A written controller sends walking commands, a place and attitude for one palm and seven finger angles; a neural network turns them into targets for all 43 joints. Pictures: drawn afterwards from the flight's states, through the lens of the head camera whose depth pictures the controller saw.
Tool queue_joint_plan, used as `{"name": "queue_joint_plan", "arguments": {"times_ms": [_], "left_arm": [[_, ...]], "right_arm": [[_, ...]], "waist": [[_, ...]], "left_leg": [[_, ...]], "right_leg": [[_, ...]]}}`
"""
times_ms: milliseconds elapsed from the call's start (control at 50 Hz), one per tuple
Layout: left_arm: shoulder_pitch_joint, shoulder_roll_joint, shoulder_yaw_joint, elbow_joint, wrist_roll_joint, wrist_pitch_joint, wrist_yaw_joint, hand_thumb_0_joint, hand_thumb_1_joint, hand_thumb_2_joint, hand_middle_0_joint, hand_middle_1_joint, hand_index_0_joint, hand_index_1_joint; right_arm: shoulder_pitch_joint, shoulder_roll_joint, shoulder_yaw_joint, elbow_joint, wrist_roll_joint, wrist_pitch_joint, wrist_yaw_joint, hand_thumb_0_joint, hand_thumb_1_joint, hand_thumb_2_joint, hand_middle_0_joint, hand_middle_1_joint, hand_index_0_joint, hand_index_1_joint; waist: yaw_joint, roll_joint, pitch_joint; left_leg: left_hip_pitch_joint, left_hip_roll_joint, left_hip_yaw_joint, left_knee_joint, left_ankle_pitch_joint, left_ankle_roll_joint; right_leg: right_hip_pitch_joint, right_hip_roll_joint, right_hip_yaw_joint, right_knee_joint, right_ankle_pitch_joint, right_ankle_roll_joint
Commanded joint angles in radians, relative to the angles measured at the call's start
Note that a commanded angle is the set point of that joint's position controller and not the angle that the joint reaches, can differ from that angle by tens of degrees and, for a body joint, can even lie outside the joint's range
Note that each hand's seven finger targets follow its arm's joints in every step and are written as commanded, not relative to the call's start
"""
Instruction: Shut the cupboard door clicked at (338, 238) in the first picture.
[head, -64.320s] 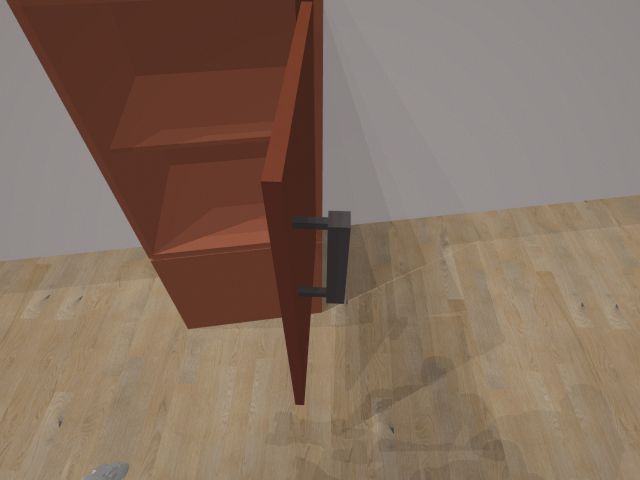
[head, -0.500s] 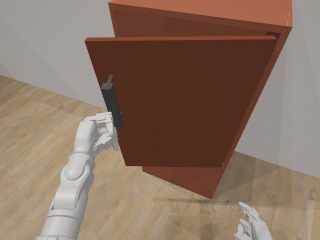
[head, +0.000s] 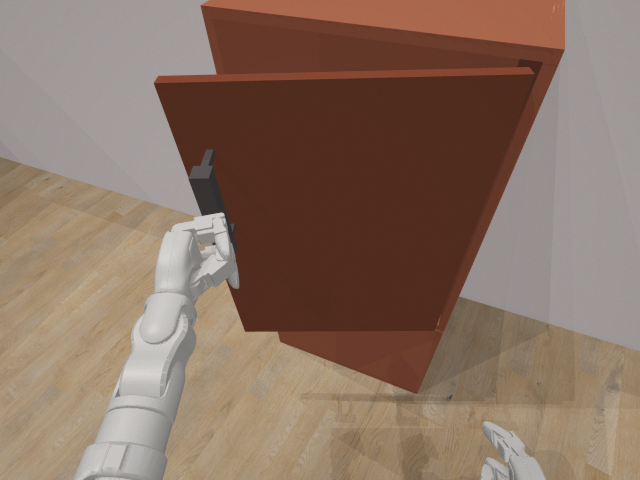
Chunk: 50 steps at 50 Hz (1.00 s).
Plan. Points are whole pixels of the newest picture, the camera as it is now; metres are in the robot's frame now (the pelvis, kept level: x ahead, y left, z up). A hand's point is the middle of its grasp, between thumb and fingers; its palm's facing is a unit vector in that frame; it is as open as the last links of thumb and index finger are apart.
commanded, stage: bring the fist close to the handle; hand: left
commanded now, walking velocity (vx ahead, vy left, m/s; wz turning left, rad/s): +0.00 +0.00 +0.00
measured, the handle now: (218, 206) +0.45 +0.17 +0.10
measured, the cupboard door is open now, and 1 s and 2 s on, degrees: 22 10 0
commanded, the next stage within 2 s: push the door shut along its arc in 0.04 s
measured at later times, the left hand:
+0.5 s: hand (237, 237) +0.39 +0.13 +0.11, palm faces -0.07 -1.00 -0.04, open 3.1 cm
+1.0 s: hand (250, 204) +0.45 +0.13 +0.11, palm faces -0.19 -0.98 -0.02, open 3.1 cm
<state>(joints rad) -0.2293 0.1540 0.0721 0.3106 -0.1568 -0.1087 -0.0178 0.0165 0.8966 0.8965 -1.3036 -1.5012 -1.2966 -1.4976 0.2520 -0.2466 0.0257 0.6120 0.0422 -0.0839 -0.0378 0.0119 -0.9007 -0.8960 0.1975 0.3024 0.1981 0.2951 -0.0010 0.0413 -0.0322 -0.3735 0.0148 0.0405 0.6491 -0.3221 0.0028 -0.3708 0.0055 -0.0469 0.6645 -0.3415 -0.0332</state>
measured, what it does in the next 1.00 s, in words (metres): stands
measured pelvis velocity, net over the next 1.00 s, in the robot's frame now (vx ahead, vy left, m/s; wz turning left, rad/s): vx -0.01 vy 0.02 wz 0.01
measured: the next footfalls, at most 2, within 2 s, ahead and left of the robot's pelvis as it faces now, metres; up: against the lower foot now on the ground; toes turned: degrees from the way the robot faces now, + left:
none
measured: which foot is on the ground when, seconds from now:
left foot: down 0.00-1.00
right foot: down 0.00-1.00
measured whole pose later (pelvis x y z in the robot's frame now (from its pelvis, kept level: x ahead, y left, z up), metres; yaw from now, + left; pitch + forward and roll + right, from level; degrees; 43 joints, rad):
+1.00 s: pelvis -0.01 +0.02 -0.01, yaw +0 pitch +10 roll +0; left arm -0.86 0.31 0.16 1.08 -0.18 -0.28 -0.26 0.02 0.90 0.90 -1.31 -1.50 -1.31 -1.50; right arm 0.34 -0.28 0.02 0.68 0.04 -0.08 -0.03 0.01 -0.90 -0.90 0.20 0.30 0.20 0.30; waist -0.10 0.03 -0.05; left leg -0.60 0.00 0.04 0.76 -0.33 0.03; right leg -0.59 -0.01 -0.05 0.76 -0.34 -0.02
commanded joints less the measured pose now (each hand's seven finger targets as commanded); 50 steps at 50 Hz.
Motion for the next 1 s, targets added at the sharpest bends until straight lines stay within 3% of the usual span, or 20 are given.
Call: {"name": "queue_joint_plan", "arguments": {"times_ms": [0,140,160,200,340,360,380,400,460,520,580,640,720,740,760,820,860,880,940,980], "left_arm": [[-0.33,0.13,0.066,-0.216,-0.023,-0.078,-0.009,0.0,0.9,0.9,-1.3,-1.5,-1.3,-1.5],[-0.346,0.124,0.055,-0.208,-0.026,-0.075,-0.028,0.0,0.9,0.9,-1.3,-1.5,-1.3,-1.5],[-0.367,0.14,0.061,-0.196,-0.025,-0.077,-0.031,0.0,0.9,0.9,-1.3,-1.5,-1.3,-1.5],[-0.441,0.141,0.047,-0.177,-0.02,-0.086,-0.04,0.0,0.9,0.9,-1.3,-1.5,-1.3,-1.5],[-0.604,0.159,0.045,-0.014,-0.033,-0.105,-0.081,0.0,0.9,0.9,-1.3,-1.5,-1.3,-1.5],[-0.605,0.201,0.084,0.029,-0.033,-0.105,-0.085,0.0,0.9,0.9,-1.3,-1.5,-1.3,-1.5],[-0.621,0.187,0.07,0.052,-0.036,-0.106,-0.094,0.0,0.9,0.9,-1.3,-1.5,-1.3,-1.5],[-0.647,0.227,0.109,0.081,-0.039,-0.11,-0.099,0.0,0.9,0.9,-1.3,-1.5,-1.3,-1.5],[-0.655,0.25,0.127,0.158,-0.042,-0.127,-0.129,0.0,0.9,0.9,-1.3,-1.5,-1.3,-1.5],[-0.762,0.263,0.125,0.212,-0.051,-0.146,-0.158,0.0,0.9,0.9,-1.3,-1.5,-1.3,-1.5],[-0.8,0.248,0.105,0.241,-0.05,-0.162,-0.184,0.0,0.9,0.9,-1.3,-1.5,-1.3,-1.5],[-0.85,0.259,0.112,0.303,-0.052,-0.174,-0.198,0.0,0.9,0.9,-1.3,-1.5,-1.3,-1.5],[-0.99,0.228,0.062,0.38,-0.043,-0.197,-0.216,0.0,0.9,0.9,-1.3,-1.5,-1.3,-1.5],[-0.987,0.213,0.054,0.416,-0.043,-0.2,-0.222,0.0,0.9,0.9,-1.3,-1.5,-1.3,-1.5],[-1.024,0.239,0.069,0.417,-0.037,-0.209,-0.221,0.0,0.9,0.9,-1.3,-1.5,-1.3,-1.5],[-1.094,0.225,0.05,0.467,-0.039,-0.22,-0.234,0.0,0.9,0.9,-1.3,-1.5,-1.3,-1.5],[-1.112,0.297,0.104,0.515,-0.033,-0.225,-0.235,0.0,0.9,0.9,-1.3,-1.5,-1.3,-1.5],[-1.145,0.269,0.078,0.518,-0.036,-0.228,-0.241,0.0,0.9,0.9,-1.3,-1.5,-1.3,-1.5],[-1.168,0.324,0.123,0.558,-0.032,-0.237,-0.254,0.0,0.9,0.9,-1.3,-1.5,-1.3,-1.5],[-1.183,0.311,0.11,0.57,-0.031,-0.246,-0.267,0.0,0.9,0.9,-1.3,-1.5,-1.3,-1.5]], "right_arm": [[-0.083,-0.106,-0.038,-0.141,-0.001,-0.057,-0.01,0.0,-0.9,-0.9,0.2,0.3,0.2,0.3],[-0.089,-0.106,-0.037,-0.147,0.003,-0.053,-0.009,0.0,-0.9,-0.9,0.2,0.3,0.2,0.3],[-0.082,-0.112,-0.037,-0.142,0.003,-0.052,-0.011,0.0,-0.9,-0.9,0.2,0.3,0.2,0.3],[-0.082,-0.111,-0.035,-0.134,0.005,-0.05,-0.014,0.0,-0.9,-0.9,0.2,0.3,0.2,0.3],[-0.065,-0.12,-0.032,-0.106,0.007,-0.049,-0.023,0.0,-0.9,-0.9,0.2,0.3,0.2,0.3],[-0.056,-0.127,-0.035,-0.103,0.005,-0.045,-0.023,0.0,-0.9,-0.9,0.2,0.3,0.2,0.3],[-0.055,-0.124,-0.032,-0.104,0.006,-0.042,-0.022,0.0,-0.9,-0.9,0.2,0.3,0.2,0.3],[-0.046,-0.128,-0.033,-0.099,0.005,-0.039,-0.023,0.0,-0.9,-0.9,0.2,0.3,0.2,0.3],[-0.031,-0.135,-0.036,-0.101,0.005,-0.03,-0.02,0.0,-0.9,-0.9,0.2,0.3,0.2,0.3],[-0.011,-0.139,-0.036,-0.09,0.009,-0.025,-0.02,0.0,-0.9,-0.9,0.2,0.3,0.2,0.3],[0.008,-0.144,-0.043,-0.092,0.01,-0.024,-0.016,0.0,-0.9,-0.9,0.2,0.3,0.2,0.3],[0.038,-0.153,-0.049,-0.08,0.009,-0.023,-0.014,0.0,-0.9,-0.9,0.2,0.3,0.2,0.3],[0.072,-0.162,-0.054,-0.056,0.01,-0.026,-0.012,0.0,-0.9,-0.9,0.2,0.3,0.2,0.3],[0.079,-0.164,-0.056,-0.053,0.009,-0.028,-0.011,0.0,-0.9,-0.9,0.2,0.3,0.2,0.3],[0.091,-0.171,-0.059,-0.046,0.006,-0.029,-0.013,0.0,-0.9,-0.9,0.2,0.3,0.2,0.3],[0.109,-0.175,-0.056,-0.032,0.005,-0.034,-0.009,0.0,-0.9,-0.9,0.2,0.3,0.2,0.3],[0.13,-0.188,-0.059,-0.02,-0.001,-0.031,-0.011,0.0,-0.9,-0.9,0.2,0.3,0.2,0.3],[0.129,-0.184,-0.055,-0.022,0.002,-0.034,-0.008,0.0,-0.9,-0.9,0.2,0.3,0.2,0.3],[0.15,-0.191,-0.059,-0.015,-0.002,-0.036,-0.007,0.0,-0.9,-0.9,0.2,0.3,0.2,0.3],[0.16,-0.193,-0.059,-0.014,-0.004,-0.037,-0.005,0.0,-0.9,-0.9,0.2,0.3,0.2,0.3]], "waist": [[0.001,-0.09,-0.256],[0.0,-0.065,-0.246],[-0.007,-0.093,-0.24],[-0.025,-0.078,-0.223],[-0.043,-0.071,-0.239],[-0.032,-0.084,-0.246],[-0.034,-0.068,-0.259],[-0.031,-0.094,-0.271],[-0.025,-0.098,-0.288],[-0.051,-0.095,-0.28],[-0.054,-0.055,-0.326],[-0.066,-0.077,-0.324],[-0.104,-0.064,-0.317],[-0.102,-0.062,-0.316],[-0.108,-0.046,-0.336],[-0.127,-0.045,-0.351],[-0.122,-0.05,-0.353],[-0.135,-0.036,-0.359],[-0.135,-0.044,-0.395],[-0.144,-0.033,-0.413]], "left_leg": [[0.104,-0.027,-0.019,-0.068,0.177,0.027],[0.101,-0.032,-0.014,-0.071,0.169,0.028],[0.099,-0.029,-0.019,-0.07,0.171,0.03],[0.097,-0.03,-0.022,-0.068,0.159,0.029],[0.088,-0.032,-0.033,-0.06,0.121,0.029],[0.075,-0.032,-0.036,-0.059,0.121,0.029],[0.071,-0.033,-0.033,-0.057,0.13,0.029],[0.058,-0.033,-0.036,-0.055,0.136,0.028],[0.038,-0.033,-0.029,-0.048,0.152,0.03],[0.025,-0.033,-0.034,-0.038,0.15,0.03],[0.047,-0.033,-0.035,-0.027,0.174,0.03],[0.033,-0.031,-0.04,-0.019,0.162,0.03],[0.048,-0.027,-0.058,-0.01,0.137,0.029],[0.041,-0.028,-0.059,-0.008,0.127,0.028],[0.058,-0.027,-0.062,-0.002,0.14,0.029],[0.053,-0.024,-0.072,0.005,0.128,0.027],[0.029,-0.023,-0.074,0.012,0.122,0.027],[0.026,-0.024,-0.075,0.014,0.125,0.028],[0.009,-0.023,-0.074,0.029,0.133,0.027],[0.029,-0.019,-0.081,0.039,0.16,0.026]], "right_leg": [[0.093,-0.005,0.03,-0.106,0.282,0.021],[0.089,-0.007,0.035,-0.111,0.276,0.021],[0.088,-0.005,0.033,-0.112,0.279,0.023],[0.066,-0.007,0.034,-0.11,0.268,0.022],[0.031,-0.007,0.038,-0.108,0.222,0.019],[0.04,-0.007,0.041,-0.107,0.219,0.019],[0.048,-0.011,0.042,-0.1,0.234,0.018],[0.06,-0.011,0.043,-0.095,0.244,0.019],[0.075,-0.01,0.049,-0.086,0.272,0.02],[0.05,-0.01,0.051,-0.079,0.278,0.019],[0.036,-0.006,0.041,-0.059,0.303,0.014],[0.003,0.0,0.036,-0.052,0.285,0.014],[-0.077,0.007,0.025,-0.04,0.236,0.012],[-0.089,0.008,0.024,-0.038,0.221,0.01],[-0.097,0.008,0.023,-0.033,0.224,0.009],[-0.13,0.011,0.02,-0.022,0.207,0.009],[-0.132,0.012,0.023,-0.017,0.195,0.007],[-0.141,0.012,0.024,-0.012,0.201,0.008],[-0.133,0.013,0.03,0.0,0.213,0.009],[-0.156,0.016,0.024,0.012,0.227,0.008]]}}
